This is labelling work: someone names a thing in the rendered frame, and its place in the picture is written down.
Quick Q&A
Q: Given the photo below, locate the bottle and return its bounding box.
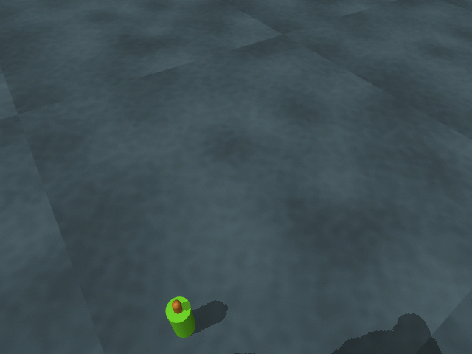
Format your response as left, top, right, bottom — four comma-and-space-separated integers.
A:
166, 296, 195, 338

